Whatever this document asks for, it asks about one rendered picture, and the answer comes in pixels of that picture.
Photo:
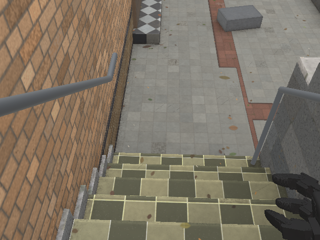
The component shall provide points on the stairs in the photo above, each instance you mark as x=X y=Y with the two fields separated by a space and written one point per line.
x=154 y=196

